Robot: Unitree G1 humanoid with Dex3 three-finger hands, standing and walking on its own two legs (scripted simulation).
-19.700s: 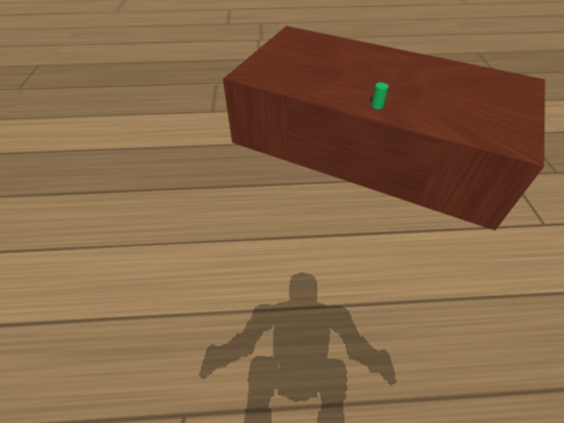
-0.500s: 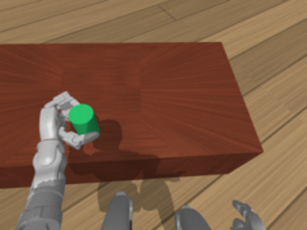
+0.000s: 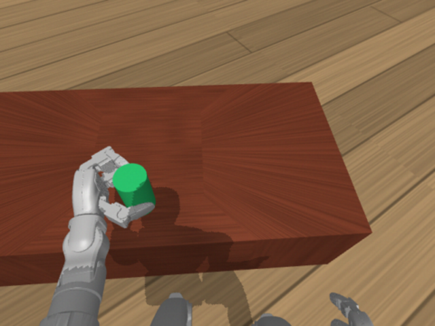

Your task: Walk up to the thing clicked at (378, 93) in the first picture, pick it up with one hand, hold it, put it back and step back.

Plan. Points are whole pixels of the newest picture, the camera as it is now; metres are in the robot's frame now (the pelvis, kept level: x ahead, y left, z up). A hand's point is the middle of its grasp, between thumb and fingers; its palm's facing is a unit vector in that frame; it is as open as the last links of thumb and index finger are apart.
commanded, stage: lift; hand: left
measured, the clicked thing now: (136, 191) +0.34 +0.16 +0.04
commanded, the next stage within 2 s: hold in 0.16 s
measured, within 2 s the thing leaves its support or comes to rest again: neither
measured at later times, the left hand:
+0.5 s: hand (127, 179) +0.35 +0.18 +0.06, palm faces +0.16 -0.99 -0.02, open 9.5 cm
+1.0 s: hand (125, 183) +0.33 +0.17 +0.08, palm faces +0.15 -0.99 -0.03, open 9.5 cm
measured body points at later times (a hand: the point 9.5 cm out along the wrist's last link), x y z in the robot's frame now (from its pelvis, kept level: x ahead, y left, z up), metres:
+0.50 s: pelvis +0.01 +0.00 +0.02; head +0.06 +0.01 +0.46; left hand +0.34 +0.23 +0.06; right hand +0.14 -0.24 -0.10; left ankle +0.06 +0.14 -0.68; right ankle -0.03 -0.14 -0.68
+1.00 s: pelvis +0.00 +0.00 +0.02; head +0.04 +0.00 +0.47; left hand +0.32 +0.22 +0.08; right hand +0.14 -0.24 -0.09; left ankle +0.06 +0.14 -0.68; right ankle -0.03 -0.14 -0.68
